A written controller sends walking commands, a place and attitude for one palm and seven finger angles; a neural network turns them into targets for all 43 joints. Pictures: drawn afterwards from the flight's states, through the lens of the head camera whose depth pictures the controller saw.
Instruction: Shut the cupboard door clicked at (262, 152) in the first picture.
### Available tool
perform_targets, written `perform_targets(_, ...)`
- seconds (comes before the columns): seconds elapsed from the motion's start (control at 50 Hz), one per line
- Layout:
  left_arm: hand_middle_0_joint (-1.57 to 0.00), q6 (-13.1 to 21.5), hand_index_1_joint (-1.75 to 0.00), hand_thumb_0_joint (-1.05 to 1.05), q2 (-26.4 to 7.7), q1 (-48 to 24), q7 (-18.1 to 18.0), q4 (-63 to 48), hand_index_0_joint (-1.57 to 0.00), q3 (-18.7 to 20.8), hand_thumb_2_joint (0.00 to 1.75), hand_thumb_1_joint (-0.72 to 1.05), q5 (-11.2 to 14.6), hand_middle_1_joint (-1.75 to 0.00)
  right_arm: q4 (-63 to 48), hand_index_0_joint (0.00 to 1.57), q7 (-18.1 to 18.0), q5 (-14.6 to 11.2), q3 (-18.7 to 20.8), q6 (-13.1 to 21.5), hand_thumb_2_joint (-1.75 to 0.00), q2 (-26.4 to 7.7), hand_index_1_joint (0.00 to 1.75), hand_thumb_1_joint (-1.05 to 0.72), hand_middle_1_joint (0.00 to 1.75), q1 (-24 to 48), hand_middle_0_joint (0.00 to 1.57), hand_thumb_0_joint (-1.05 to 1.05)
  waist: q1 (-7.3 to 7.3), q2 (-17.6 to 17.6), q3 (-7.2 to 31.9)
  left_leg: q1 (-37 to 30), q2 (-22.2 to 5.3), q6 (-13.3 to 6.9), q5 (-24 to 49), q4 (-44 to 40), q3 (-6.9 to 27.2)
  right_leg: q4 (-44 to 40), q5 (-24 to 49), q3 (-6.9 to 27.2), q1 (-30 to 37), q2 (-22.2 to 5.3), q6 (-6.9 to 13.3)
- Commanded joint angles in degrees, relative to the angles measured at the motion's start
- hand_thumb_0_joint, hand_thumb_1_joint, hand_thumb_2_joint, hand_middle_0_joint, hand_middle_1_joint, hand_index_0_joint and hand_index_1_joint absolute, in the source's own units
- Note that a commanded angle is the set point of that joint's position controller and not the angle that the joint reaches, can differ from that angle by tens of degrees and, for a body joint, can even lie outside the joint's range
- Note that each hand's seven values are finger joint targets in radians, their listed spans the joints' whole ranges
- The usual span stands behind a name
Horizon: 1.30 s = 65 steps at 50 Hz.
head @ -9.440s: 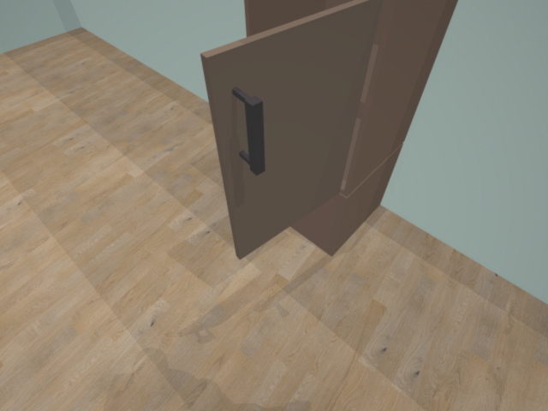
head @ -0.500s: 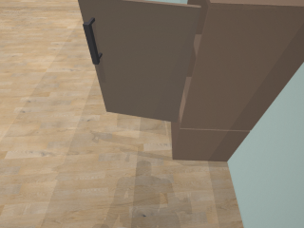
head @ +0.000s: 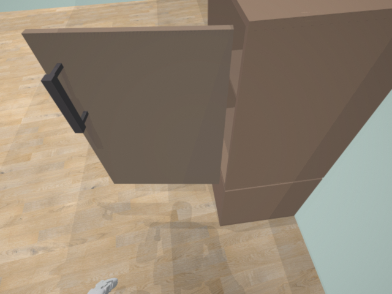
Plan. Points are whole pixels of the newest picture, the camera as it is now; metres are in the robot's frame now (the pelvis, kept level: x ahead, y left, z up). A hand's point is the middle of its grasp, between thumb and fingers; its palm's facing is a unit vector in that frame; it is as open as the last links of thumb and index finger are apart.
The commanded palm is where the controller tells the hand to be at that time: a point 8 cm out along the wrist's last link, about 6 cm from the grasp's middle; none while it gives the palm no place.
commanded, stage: come to a stop and stand still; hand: left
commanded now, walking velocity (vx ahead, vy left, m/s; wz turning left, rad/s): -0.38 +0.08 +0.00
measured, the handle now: (69, 100) +0.50 +0.31 +0.11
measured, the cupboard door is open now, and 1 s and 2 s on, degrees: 81 81 81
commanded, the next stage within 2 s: look again from close up in 1.34 s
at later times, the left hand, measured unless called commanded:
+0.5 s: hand out of the picture +0.06 +0.27 -0.17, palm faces +0.03 -0.98 -0.20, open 7.4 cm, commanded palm none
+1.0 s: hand out of the picture +0.01 +0.18 -0.16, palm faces +0.00 -0.98 -0.18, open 7.4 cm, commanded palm none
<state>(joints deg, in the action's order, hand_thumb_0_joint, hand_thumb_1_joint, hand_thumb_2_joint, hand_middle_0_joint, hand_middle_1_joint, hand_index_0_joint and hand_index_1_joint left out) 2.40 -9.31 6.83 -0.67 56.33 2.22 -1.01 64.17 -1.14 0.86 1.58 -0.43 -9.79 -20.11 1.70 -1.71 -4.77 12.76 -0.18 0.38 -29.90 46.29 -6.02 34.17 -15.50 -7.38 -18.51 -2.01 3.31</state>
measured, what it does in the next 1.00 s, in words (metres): steps on the spot: left foot, then right foot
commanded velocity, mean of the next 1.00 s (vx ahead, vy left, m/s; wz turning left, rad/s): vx -0.03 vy -0.02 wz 0.00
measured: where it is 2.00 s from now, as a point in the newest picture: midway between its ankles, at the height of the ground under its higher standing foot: outside the picture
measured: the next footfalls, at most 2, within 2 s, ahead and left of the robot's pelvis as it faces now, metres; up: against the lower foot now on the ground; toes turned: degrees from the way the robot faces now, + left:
left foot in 0.26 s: +0.11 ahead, +0.16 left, +0.00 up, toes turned +3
right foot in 0.78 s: -0.03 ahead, -0.11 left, +0.00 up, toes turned -6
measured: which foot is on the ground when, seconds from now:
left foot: up 0.00-0.24, down 0.26-0.78, up 0.80-1.00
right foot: down 0.00-0.26, up 0.28-0.76, down 0.78-1.00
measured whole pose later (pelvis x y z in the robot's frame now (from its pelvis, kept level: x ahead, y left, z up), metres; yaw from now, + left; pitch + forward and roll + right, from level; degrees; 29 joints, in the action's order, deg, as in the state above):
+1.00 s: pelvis +0.01 +0.02 +0.01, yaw -2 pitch +1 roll +1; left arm 0.7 -7.4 16.6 -1.0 62.8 1.4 -1.1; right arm 63.0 -0.2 1.2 3.1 -1.9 -10.8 -18.1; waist 0.0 -0.3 -1.5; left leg 17.2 -0.8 2.5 -17.6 32.9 -3.6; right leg 23.5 -18.4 -2.9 -5.9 -2.2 -0.4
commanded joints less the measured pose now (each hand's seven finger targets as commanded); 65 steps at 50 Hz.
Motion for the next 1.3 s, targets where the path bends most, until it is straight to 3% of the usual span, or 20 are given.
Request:
perform_targets(0.0, -0.2, -0.1, -0.3, 0.0, -8.86, 6.79, -1.89, -0.1, -0.2, 1.31, 0.9, 0.9, 0.24, -0.3, -3.86, 0.2, -0.67, -1.11, 0.27, -0.51, -0.9, -2.03, 0.3, -0.9, 0.3, 0.49, 0.2, 0.0, -2.04, 10.05, 6.98, 8.69, -2.81, 2.12, -0.29, 5.75, 5.57, -12.12, 55.62, 12.58, 12.27, -17.68, 9.37)
perform_targets(0.14, -0.2, -2.11, -0.3, 0.0, -10.99, 4.66, -1.9, -0.56, -0.2, 3.12, 0.9, 0.9, -0.21, -0.3, -5.25, 0.2, -0.12, -0.62, 1.65, -2.1, -0.9, -1.91, 0.3, -0.9, 0.3, 2.06, 0.2, 0.0, -2.02, 10.41, 8.13, 6.49, -0.51, 3.56, 7.88, -3.6, 2.1, -9.76, 45.34, 8.6, 10.63, -14.64, 6.79)
perform_targets(0.2, -0.2, -2.9, -0.3, 0.0, -10.14, 3.23, -1.6, -0.96, -0.2, 2.85, 0.9, 0.9, 0.12, -0.3, -5.06, 0.2, 0.03, -0.41, 2.19, -1.5, -0.9, -3.47, 0.3, -0.9, 0.3, 0.26, 0.2, 0.0, 0.04, 10.4, 7.42, -1.95, -1.92, 2.62, 22.97, -19.8, 2.54, -4.21, 29.0, 7.1, 5.23, -11.29, 1.78)
perform_targets(0.24, -0.2, -4.04, -0.3, 0.0, -4.4, 7.9, -1.54, -1.73, -0.2, 1.68, 0.9, 0.9, 0.97, -0.3, -6.92, 0.2, -0.35, 0.59, 3.4, -0.4, -0.9, -10.83, 0.3, -0.9, 0.3, 0.18, 0.2, 0.0, -0.82, -13.47, 9.46, -3.34, -21.78, -6.92, 48.44, -27.44, 23.55, 13.15, -16.87, 2.47, -4.09, -0.04, -4.77)
perform_targets(0.26, -0.2, -4.66, -0.3, 0.0, -5.5, 7.06, -1.87, -2.15, -0.2, 1.82, 0.9, 0.9, 0.9, -0.3, -7.95, 0.2, -1.03, 0.96, 3.56, -0.67, -0.9, -12.69, 0.3, -0.9, 0.3, 1.63, 0.2, 0.0, 0.27, -11.25, 8.61, 2.2, -24.69, -12.22, 47.44, -28.04, 24.47, 24.54, -21.91, 8.14, -2.47, 1.45, -4.01)
perform_targets(0.28, -0.2, -4.91, -0.3, 0.0, -5.81, 6.96, -1.68, -2.61, -0.2, 2.18, 0.9, 0.9, 0.73, -0.3, -9.19, 0.2, -1.27, 1.07, 3.21, -0.53, -0.9, -12.29, 0.3, -0.9, 0.3, 3.91, 0.2, 0.0, -0.51, -6.11, 6.8, 6.19, -24.29, -13.07, 38.41, -28.8, 21.72, 30.31, -19.47, 10.04, -2.62, 0.66, -3.57)
perform_targets(0.34, -0.2, -5.41, -0.3, 0.0, -6.89, 7.83, -1.08, -0.76, -0.2, 3.05, 0.9, 0.9, -0.11, -0.3, -10.33, 0.2, -2.3, 0.99, 2.07, 0.01, -0.9, -8.71, 0.3, -0.9, 0.3, 8.03, 0.2, 0.0, -1.97, -8.93, 3.74, 4.0, -18.78, -9.94, 37.1, -28.28, 17.05, 36.8, -11.18, 11.73, -9.78, 0.93, -4.24)
perform_targets(0.4, -0.2, -5.62, -0.3, 0.0, -7.32, 8.81, -0.55, -0.51, -0.2, 3.27, 0.9, 0.9, -0.07, -0.3, -9.61, 0.2, -2.59, 0.76, 2.44, 0.38, -0.9, -9.56, 0.3, -0.9, 0.3, 5.64, 0.2, 0.0, -1.02, -3.88, 7.65, -3.42, -18.6, -9.14, 36.12, -28.5, 15.58, 36.41, -7.53, 11.49, -12.18, 0.87, -5.7)
perform_targets(0.52, -0.2, -5.9, -0.3, 0.0, -6.56, 7.64, 0.55, -1.44, -0.2, 2.82, 0.9, 0.9, -0.29, -0.3, -8.02, 0.2, -2.29, 0.85, 3.38, 0.42, -0.9, -11.03, 0.3, -0.9, 0.3, 2.98, 0.2, 0.0, 0.88, -7.83, 9.19, -8.82, -19.65, -8.51, 26.56, -30.78, 16.22, 25.16, -9.01, 9.48, -10.99, -0.45, -6.23)
perform_targets(0.62, -0.2, -5.42, -0.3, 0.0, -4.67, 8.33, 1.15, -0.8, -0.2, 1.88, 0.9, 0.9, -0.07, -0.3, -7.33, 0.2, -0.99, 1.39, 4.07, -0.2, -0.9, -12.11, 0.3, -0.9, 0.3, 3.88, 0.2, 0.0, 0.9, -11.0, 6.92, -0.77, -16.76, -6.17, 7.89, -35.46, 14.93, 9.66, -12.16, 3.86, -0.3, 0.59, -4.5)
perform_targets(0.7, -0.2, -4.34, -0.3, 0.0, -4.36, 17.34, 0.72, 3.46, -0.2, 1.75, 0.9, 0.9, 0.36, -0.3, -6.51, 0.2, -0.37, 0.99, 4.15, -0.73, -0.9, -10.64, 0.3, -0.9, 0.3, 6.31, 0.2, 0.0, -3.17, -7.81, 6.44, 8.0, -9.91, -1.52, 0.06, -34.49, 9.06, -11.17, -3.04, 0.04, 16.44, 2.61, -2.93)
perform_targets(0.72, -0.2, -3.84, -0.3, 0.0, -6.08, 19.23, 0.14, 4.29, -0.2, 2.0, 0.9, 0.9, 0.01, -0.3, -6.54, 0.2, -0.15, 0.53, 3.71, -0.93, -0.9, -7.69, 0.3, -0.9, 0.3, 6.55, 0.2, 0.0, -3.97, -1.85, 4.89, 11.32, -6.06, 0.55, -0.78, -29.2, 6.02, -17.74, -7.21, 4.92, 17.81, -1.46, -1.63)
perform_targets(0.74, -0.2, -3.08, -0.3, 0.0, -9.49, 17.74, -0.49, 4.2, -0.2, 2.21, 0.9, 0.9, -0.41, -0.3, -6.86, 0.2, 0.1, -0.13, 2.57, -1.17, -0.9, -2.89, 0.3, -0.9, 0.3, 6.48, 0.2, 0.0, -3.58, 11.26, 2.62, 13.55, -1.35, 2.46, 2.66, -19.02, 2.53, -26.49, -21.11, 18.28, 12.85, -11.51, 1.93)
perform_targets(0.76, -0.2, -2.99, -0.3, 0.0, -12.07, 12.11, -0.72, 1.96, -0.2, 2.03, 0.9, 0.9, -0.36, -0.3, -8.12, 0.2, 0.79, 0.32, 2.13, -1.4, -0.9, -3.23, 0.3, -0.9, 0.3, 7.47, 0.2, 0.0, -2.95, 15.99, -2.6, 14.28, -1.56, 2.33, 3.95, -11.71, 2.7, -32.26, -29.7, 24.52, 2.99, -18.44, 4.9)
perform_targets(0.78, -0.2, -2.88, -0.3, 0.0, -12.25, 8.02, -0.61, 0.22, -0.2, 1.79, 0.9, 0.9, -0.5, -0.3, -8.31, 0.2, 1.36, 0.55, 2.31, -1.34, -0.9, -4.27, 0.3, -0.9, 0.3, 7.44, 0.2, 0.0, -1.99, 11.6, -2.83, 11.85, -1.55, 1.38, 4.57, -6.57, 3.74, -31.78, -26.24, 23.58, -1.15, -18.95, 5.62)
perform_targets(0.82, -0.2, -1.19, -0.3, 0.0, -9.13, 5.58, -0.66, 1.15, -0.2, 1.06, 0.9, 0.9, -0.05, -0.3, -5.4, 0.2, 1.64, 0.97, 2.35, -1.22, -0.9, -3.78, 0.3, -0.9, 0.3, 4.57, 0.2, 0.0, -0.71, 13.26, -3.38, 11.56, -1.58, 1.21, 12.06, -2.83, 4.55, -27.37, -11.59, 16.97, 1.43, -12.38, 3.32)
perform_targets(0.96, -0.2, -0.3, -0.3, 0.0, -8.95, 11.91, -1.21, 5.06, -0.2, 1.48, 0.9, 0.9, 0.05, -0.3, -4.38, 0.2, 0.45, -0.05, 1.14, 0.79, -0.9, -2.97, 0.3, -0.9, 0.3, 3.1, 0.2, 0.0, -2.45, 8.64, 2.42, 4.14, -0.52, 1.99, 16.28, -21.52, 2.0, -10.26, 32.83, 11.71, 15.06, -13.79, 3.31)
perform_targets(1.02, -0.2, -0.87, -0.3, 0.0, -5.59, 13.26, -1.49, 5.21, -0.2, 0.63, 0.9, 0.9, 0.91, -0.3, -2.99, 0.2, -0.96, -0.11, 1.34, 1.92, -0.9, -6.65, 0.3, -0.9, 0.3, -0.04, 0.2, 0.0, -2.38, 0.73, 9.69, -10.78, -8.02, -2.15, 51.07, -18.28, 7.06, -4.95, 23.1, 6.56, 8.23, -6.46, -2.12)
perform_targets(1.1, -0.2, -2.54, -0.3, 0.0, -4.97, 11.23, -1.95, 5.43, -0.2, 0.19, 0.9, 0.9, 0.47, -0.3, -2.86, 0.2, -1.62, -0.39, 1.22, 0.89, -0.9, -6.19, 0.3, -0.9, 0.3, 1.84, 0.2, 0.0, -1.86, -3.29, 4.87, -7.66, -8.21, -3.07, 49.77, -21.02, 8.14, -7.43, 11.48, 5.99, 7.34, -4.73, -2.99)
perform_targets(1.28, -0.2, -1.79, -0.3, 0.0, -5.37, 10.45, -1.37, 6.55, -0.2, -0.56, 0.9, 0.9, 0.27, -0.3, -2.61, 0.2, -0.88, -0.12, 0.63, 0.77, -0.9, -5.28, 0.3, -0.9, 0.3, 5.3, 0.2, 0.0, -1.59, 3.17, 3.27, -6.24, -5.58, -1.17, 31.28, -24.77, 7.21, -14.33, 10.61, 8.39, 8.68, -5.93, -2.29)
